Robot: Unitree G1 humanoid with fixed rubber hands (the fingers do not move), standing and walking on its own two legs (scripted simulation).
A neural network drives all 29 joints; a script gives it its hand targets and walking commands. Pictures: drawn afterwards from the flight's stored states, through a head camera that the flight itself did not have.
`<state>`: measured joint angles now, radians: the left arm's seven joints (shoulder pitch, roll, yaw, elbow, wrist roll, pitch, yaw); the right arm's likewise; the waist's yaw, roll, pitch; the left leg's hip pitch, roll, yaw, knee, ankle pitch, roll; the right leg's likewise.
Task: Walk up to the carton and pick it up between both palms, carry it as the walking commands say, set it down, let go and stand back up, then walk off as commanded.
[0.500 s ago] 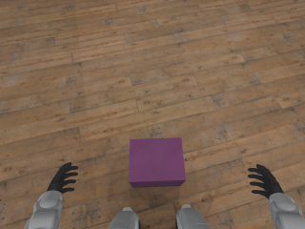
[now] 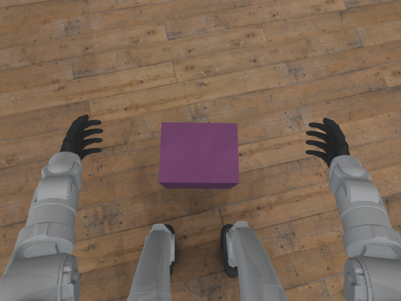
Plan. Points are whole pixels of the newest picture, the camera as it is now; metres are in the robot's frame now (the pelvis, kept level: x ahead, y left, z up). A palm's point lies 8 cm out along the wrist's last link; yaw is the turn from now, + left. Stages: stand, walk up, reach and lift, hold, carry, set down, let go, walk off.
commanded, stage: reach and lift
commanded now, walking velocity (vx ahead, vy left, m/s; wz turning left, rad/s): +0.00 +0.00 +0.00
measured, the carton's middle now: (198, 158) +0.48 +0.00 -0.57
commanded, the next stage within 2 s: none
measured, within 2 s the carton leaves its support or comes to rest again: neither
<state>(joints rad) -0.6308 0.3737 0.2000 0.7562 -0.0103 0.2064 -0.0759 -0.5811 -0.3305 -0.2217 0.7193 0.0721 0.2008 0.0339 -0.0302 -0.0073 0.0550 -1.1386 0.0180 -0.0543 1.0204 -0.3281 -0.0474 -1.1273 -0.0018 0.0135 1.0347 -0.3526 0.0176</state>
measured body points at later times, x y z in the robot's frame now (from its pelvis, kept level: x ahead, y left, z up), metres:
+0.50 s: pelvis +0.00 +0.01 -0.03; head +0.31 +0.01 +0.30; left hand +0.51 +0.22 -0.15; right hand +0.49 -0.25 -0.14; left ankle +0.08 +0.15 -0.65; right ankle +0.07 -0.13 -0.65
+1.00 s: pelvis -0.02 +0.01 -0.15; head +0.31 +0.00 +0.16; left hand +0.51 +0.22 -0.27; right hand +0.50 -0.25 -0.27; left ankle +0.08 +0.15 -0.65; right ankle +0.07 -0.13 -0.65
